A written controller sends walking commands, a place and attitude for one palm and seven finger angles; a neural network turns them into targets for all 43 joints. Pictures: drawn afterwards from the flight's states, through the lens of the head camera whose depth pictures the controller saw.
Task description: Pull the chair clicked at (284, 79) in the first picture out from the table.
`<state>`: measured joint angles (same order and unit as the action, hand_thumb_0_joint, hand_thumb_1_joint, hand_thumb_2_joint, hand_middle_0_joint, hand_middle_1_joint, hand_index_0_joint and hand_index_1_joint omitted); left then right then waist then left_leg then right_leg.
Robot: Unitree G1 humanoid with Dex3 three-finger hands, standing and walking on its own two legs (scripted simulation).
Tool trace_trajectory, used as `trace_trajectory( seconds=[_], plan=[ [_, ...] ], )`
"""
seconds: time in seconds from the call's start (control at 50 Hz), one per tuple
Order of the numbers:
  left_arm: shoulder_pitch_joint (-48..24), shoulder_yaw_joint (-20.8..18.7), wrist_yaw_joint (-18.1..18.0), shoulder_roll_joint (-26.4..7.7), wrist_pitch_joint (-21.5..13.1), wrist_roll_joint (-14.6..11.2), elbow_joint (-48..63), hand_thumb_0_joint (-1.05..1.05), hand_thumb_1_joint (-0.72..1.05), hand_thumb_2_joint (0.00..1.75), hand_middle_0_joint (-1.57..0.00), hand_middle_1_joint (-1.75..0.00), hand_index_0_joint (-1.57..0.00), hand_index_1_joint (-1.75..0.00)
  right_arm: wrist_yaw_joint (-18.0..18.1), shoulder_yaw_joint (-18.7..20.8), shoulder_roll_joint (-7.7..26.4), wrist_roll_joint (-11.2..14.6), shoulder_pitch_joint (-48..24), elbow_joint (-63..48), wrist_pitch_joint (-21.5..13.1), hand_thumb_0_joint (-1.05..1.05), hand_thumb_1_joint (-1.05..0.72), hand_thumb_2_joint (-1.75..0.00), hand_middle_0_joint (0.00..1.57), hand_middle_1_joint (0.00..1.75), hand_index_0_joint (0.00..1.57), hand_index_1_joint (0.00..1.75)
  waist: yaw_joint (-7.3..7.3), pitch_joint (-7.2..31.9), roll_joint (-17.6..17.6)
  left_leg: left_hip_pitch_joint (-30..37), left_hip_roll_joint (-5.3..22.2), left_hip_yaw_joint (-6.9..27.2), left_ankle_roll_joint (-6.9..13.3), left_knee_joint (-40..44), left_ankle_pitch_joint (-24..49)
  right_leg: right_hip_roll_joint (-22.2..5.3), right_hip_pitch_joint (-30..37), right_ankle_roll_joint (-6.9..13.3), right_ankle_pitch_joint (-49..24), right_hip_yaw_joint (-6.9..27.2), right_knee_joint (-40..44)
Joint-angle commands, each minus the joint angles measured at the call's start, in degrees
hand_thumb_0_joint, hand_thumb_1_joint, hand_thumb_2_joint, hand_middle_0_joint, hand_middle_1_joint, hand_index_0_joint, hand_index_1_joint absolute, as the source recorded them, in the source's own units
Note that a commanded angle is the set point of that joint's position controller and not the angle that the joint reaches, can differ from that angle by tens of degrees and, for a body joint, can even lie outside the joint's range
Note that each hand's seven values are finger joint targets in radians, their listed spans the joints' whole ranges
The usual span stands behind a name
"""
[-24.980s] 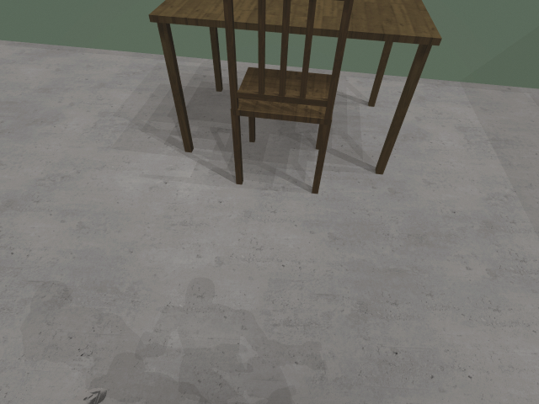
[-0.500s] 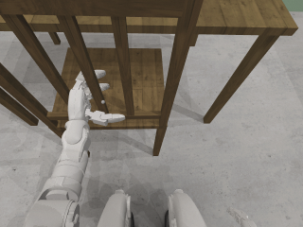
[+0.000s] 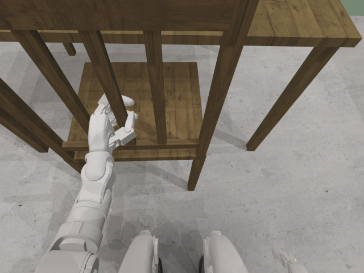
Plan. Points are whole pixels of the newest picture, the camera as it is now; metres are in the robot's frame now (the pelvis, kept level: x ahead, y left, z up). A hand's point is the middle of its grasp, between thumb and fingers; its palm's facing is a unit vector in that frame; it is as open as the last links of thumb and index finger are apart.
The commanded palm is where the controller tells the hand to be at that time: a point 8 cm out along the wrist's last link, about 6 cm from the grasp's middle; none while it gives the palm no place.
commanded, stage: hook a spindle and tug to test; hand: left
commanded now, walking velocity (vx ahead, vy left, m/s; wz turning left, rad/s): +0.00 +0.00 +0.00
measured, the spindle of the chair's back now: (117, 104) +0.45 +0.13 +0.07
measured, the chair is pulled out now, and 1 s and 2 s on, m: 0.00 0.05 0.18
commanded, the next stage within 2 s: step backward, pulling the chair out in 0.48 s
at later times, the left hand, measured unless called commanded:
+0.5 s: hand (131, 140) +0.39 +0.11 +0.02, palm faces +0.00 -1.00 -0.01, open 5.6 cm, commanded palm +0.35 +0.16 +0.02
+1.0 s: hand (128, 142) +0.37 +0.11 +0.04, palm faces -0.05 -0.99 -0.12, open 5.4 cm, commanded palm +0.35 +0.16 +0.04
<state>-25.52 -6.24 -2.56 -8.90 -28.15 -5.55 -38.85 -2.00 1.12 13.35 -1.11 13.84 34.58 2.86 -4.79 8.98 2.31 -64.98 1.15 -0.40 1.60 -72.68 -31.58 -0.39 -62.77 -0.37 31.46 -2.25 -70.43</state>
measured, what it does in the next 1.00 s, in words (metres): rises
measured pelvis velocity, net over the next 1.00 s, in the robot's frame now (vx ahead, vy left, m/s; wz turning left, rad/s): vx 0.02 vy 0.00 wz -0.02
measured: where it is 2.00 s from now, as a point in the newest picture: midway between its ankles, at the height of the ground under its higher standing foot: outside the picture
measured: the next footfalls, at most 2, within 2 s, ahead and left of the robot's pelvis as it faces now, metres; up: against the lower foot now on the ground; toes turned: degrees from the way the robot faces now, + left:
none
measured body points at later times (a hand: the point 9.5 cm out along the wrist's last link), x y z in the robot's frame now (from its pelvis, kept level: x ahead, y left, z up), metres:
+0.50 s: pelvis +0.00 -0.01 +0.00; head +0.12 -0.01 +0.44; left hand +0.38 +0.16 +0.03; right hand +0.13 -0.26 -0.12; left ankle +0.02 +0.10 -0.62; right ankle +0.01 -0.13 -0.62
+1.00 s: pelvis +0.02 +0.00 +0.10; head +0.11 +0.00 +0.55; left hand +0.37 +0.16 +0.05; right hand +0.10 -0.27 -0.02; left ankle +0.02 +0.10 -0.62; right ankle +0.01 -0.13 -0.62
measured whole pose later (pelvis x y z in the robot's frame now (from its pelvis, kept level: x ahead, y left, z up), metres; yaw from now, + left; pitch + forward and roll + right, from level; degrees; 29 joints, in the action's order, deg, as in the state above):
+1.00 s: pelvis +0.02 +0.00 +0.10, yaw -1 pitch +8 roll -2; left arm -23.4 -1.0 -3.6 -9.7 -13.6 -3.4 -52.7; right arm 6.4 1.0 13.6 2.0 13.2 36.3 7.6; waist -4.0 -2.8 0.7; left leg -25.9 1.7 -2.8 1.2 -34.7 -16.8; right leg 0.6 -24.9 -0.6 14.4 -0.8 -32.8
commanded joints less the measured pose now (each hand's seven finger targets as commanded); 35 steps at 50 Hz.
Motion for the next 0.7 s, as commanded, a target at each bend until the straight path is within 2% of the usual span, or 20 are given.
trace_trajectory(
  seconds=[0.0,0.2,0.22,0.24,0.28,0.3,0.32,0.34,0.4,0.42,0.46,0.52,0.54,0.56,0.58,0.6,0.62,0.64,0.66,0.68],
  plan=[
    [-11.6,2.4,1.8,-3.4,-4.3,1.5,14.2,0.00,0.90,0.90,-0.50,-1.45,-0.50,-1.45,0.3,3.1,8.7,0.3,4.2,-6.3,-1.3,0.00,-0.90,-0.90,0.20,0.30,0.20,0.30,-0.84,26.8,0.4,23.0,-0.1,2.7,-0.9,8.6,24.6,1.1,11.8,2.3,-21.0,-0.7,8.2],
    [-8.2,1.7,2.0,-4.3,-4.2,1.2,15.9,0.00,0.90,0.90,-0.50,-1.45,-0.50,-1.45,0.7,2.9,8.5,0.4,3.2,-6.8,-1.8,0.00,-0.90,-0.90,0.20,0.30,0.20,0.30,-0.80,23.8,-1.3,19.9,-0.4,1.9,-0.6,8.1,22.6,0.9,12.8,2.1,-21.5,0.0,8.3],
    [-8.5,2.2,2.1,-3.7,-4.1,1.0,16.1,0.00,0.90,0.90,-0.50,-1.45,-0.50,-1.45,0.7,2.8,8.3,0.3,3.0,-6.8,-1.9,0.00,-0.90,-0.90,0.20,0.30,0.20,0.30,-0.83,24.1,-0.7,19.3,-0.6,1.6,-0.5,8.0,22.0,0.8,13.2,2.0,-21.5,0.3,8.4],
    [-8.5,0.8,2.1,-5.1,-4.1,0.9,16.1,0.00,0.90,0.90,-0.50,-1.45,-0.50,-1.45,0.8,2.8,8.4,0.4,3.1,-6.6,-1.9,0.00,-0.90,-0.90,0.20,0.30,0.20,0.30,-0.67,24.4,-1.5,19.1,-0.5,1.7,-0.6,7.8,22.0,0.8,13.5,2.0,-21.8,0.4,8.2],
    [-6.0,1.4,2.5,-4.2,-4.0,0.8,17.1,0.00,0.90,0.90,-0.50,-1.45,-0.50,-1.45,0.8,2.9,8.2,0.4,2.8,-7.2,-2.1,0.00,-0.90,-0.90,0.20,0.30,0.20,0.30,0.19,25.5,0.1,19.9,-0.7,1.4,-0.7,8.0,22.6,0.7,14.2,2.1,-22.1,0.4,8.2],
    [-5.9,1.7,2.6,-4.3,-3.7,0.8,17.0,0.00,0.90,0.90,-0.50,-1.45,-0.50,-1.45,0.8,2.8,8.3,0.4,2.6,-7.3,-2.1,0.00,-0.90,-0.90,0.20,0.30,0.20,0.30,0.05,25.2,0.6,19.7,-0.7,1.4,-0.7,8.0,23.2,0.7,14.1,2.2,-22.5,0.4,8.0],
    [-4.8,1.7,2.8,-3.8,-3.5,0.5,16.6,0.00,0.90,0.90,-0.50,-1.45,-0.50,-1.45,0.7,2.7,8.1,0.5,2.8,-7.3,-2.1,0.00,-0.90,-0.90,0.20,0.30,0.20,0.30,-0.10,24.5,-1.6,19.2,-0.7,1.5,-0.6,8.1,22.8,0.7,14.7,2.0,-22.7,0.2,8.3],
    [-4.4,0.8,2.8,-4.6,-3.4,0.1,17.2,0.00,0.90,0.90,-0.50,-1.45,-0.50,-1.45,0.9,2.8,8.3,0.5,2.5,-7.4,-2.1,0.00,-0.90,-0.90,0.20,0.30,0.20,0.30,0.05,25.1,-2.3,18.3,-0.8,1.2,-0.5,7.8,22.7,0.7,15.7,1.9,-23.6,0.7,8.3],
    [-0.7,1.0,3.3,-4.9,-3.4,-0.1,20.9,0.00,0.90,0.90,-0.50,-1.45,-0.50,-1.45,0.8,2.8,8.1,0.7,2.0,-8.7,-2.4,0.00,-0.90,-0.90,0.20,0.30,0.20,0.30,1.50,26.5,0.0,20.0,-0.8,1.2,-0.7,8.5,24.6,0.6,17.0,2.3,-24.7,0.6,8.0],
    [-0.3,2.7,3.5,-3.2,-3.3,-0.3,21.7,0.00,0.90,0.90,-0.50,-1.45,-0.50,-1.45,0.7,2.7,7.8,0.7,1.9,-8.7,-2.5,0.00,-0.90,-0.90,0.20,0.30,0.20,0.30,1.04,26.6,0.1,20.6,-0.8,1.1,-0.7,8.5,25.3,0.6,17.1,2.2,-25.4,0.6,8.2],
    [-0.2,1.8,3.3,-4.1,-3.2,-0.5,21.7,0.00,0.90,0.90,-0.50,-1.45,-0.50,-1.45,0.8,2.7,8.0,0.7,2.0,-8.4,-2.7,0.00,-0.90,-0.90,0.20,0.30,0.20,0.30,0.70,25.2,-2.1,19.4,-0.7,1.3,-0.6,8.4,23.8,0.6,16.8,1.9,-24.5,0.6,8.5],
    [-2.9,1.6,3.1,-4.6,-3.9,-0.3,21.4,0.00,0.90,0.90,-0.50,-1.45,-0.50,-1.45,1.1,2.7,8.1,0.6,1.8,-7.7,-3.2,0.00,-0.90,-0.90,0.20,0.30,0.20,0.30,-0.36,23.4,-2.7,17.9,-0.7,1.2,-0.4,7.7,21.7,0.6,15.1,1.7,-23.0,0.8,8.5],
    [-3.3,1.3,3.1,-4.9,-4.2,-0.3,21.7,0.00,0.90,0.90,-0.50,-1.45,-0.50,-1.45,1.2,2.7,8.1,0.5,1.7,-7.6,-3.4,0.00,-0.90,-0.90,0.20,0.30,0.20,0.30,-0.03,23.9,-1.7,17.9,-0.8,1.2,-0.5,7.6,21.4,0.6,15.1,1.8,-22.5,0.9,8.2],
    [-5.5,2.9,3.1,-3.6,-4.4,-0.2,21.8,0.00,0.90,0.90,-0.50,-1.45,-0.50,-1.45,1.2,2.5,7.9,0.5,1.5,-7.4,-3.6,0.00,-0.90,-0.90,0.20,0.30,0.20,0.30,-0.66,23.7,-1.0,17.9,-0.9,1.3,-0.5,7.5,20.5,0.5,14.4,1.8,-21.6,0.9,8.3],
    [-14.4,-3.5,-1.3,-20.4,2.4,4.2,31.5,0.00,0.90,0.90,-0.50,-1.45,-0.50,-1.45,3.3,3.2,7.8,3.4,4.9,-10.7,1.1,0.00,-0.90,-0.90,0.20,0.30,0.20,0.30,1.66,34.8,0.6,35.0,0.3,-0.1,0.4,19.5,19.6,-3.5,37.3,2.1,-22.5,8.3,22.2],
    [-14.5,-2.3,-3.1,-17.7,5.7,3.7,33.2,0.00,0.90,0.90,-0.50,-1.45,-0.50,-1.45,5.0,3.0,7.3,3.6,6.1,-12.1,2.0,0.00,-0.90,-0.90,0.20,0.30,0.20,0.30,0.59,32.2,3.3,38.5,-0.2,-0.8,0.5,21.8,21.5,-3.3,40.9,2.0,-31.2,7.2,24.5],
    [-8.8,-0.4,-3.9,-14.6,9.1,3.9,27.5,0.00,0.90,0.90,-0.50,-1.45,-0.50,-1.45,5.9,2.4,6.8,3.9,3.9,-11.3,2.7,0.00,-0.90,-0.90,0.20,0.30,0.20,0.30,0.45,28.6,3.0,37.7,0.2,0.0,0.3,23.4,22.7,-3.8,39.9,1.8,-34.0,6.6,25.0],
    [-3.6,2.8,-3.6,-10.5,12.2,3.8,18.7,0.00,0.90,0.90,-0.50,-1.45,-0.50,-1.45,6.3,1.7,6.6,4.1,1.7,-10.2,3.6,0.00,-0.90,-0.90,0.20,0.30,0.20,0.30,0.55,20.2,0.2,33.9,1.3,1.8,0.0,27.4,14.4,-4.6,36.8,1.4,-21.9,6.1,28.2],
    [-4.1,3.9,-3.8,-9.5,13.5,3.7,16.5,0.00,0.90,0.90,-0.50,-1.45,-0.50,-1.45,7.2,1.5,6.7,4.4,1.3,-9.3,3.9,0.00,-0.90,-0.90,0.20,0.30,0.20,0.30,0.51,16.0,-1.6,34.4,1.7,2.4,0.6,28.7,13.4,-4.6,36.6,1.2,-20.5,6.1,29.7],
    [-4.7,4.6,-4.3,-8.7,14.3,4.2,13.2,0.00,0.90,0.90,-0.50,-1.45,-0.50,-1.45,7.9,1.3,7.0,4.3,1.9,-7.9,4.0,0.00,-0.90,-0.90,0.20,0.30,0.20,0.30,0.22,13.9,-2.7,36.0,2.3,2.7,0.8,30.2,16.8,-4.9,38.3,1.1,-26.1,5.5,30.1]
  ],
)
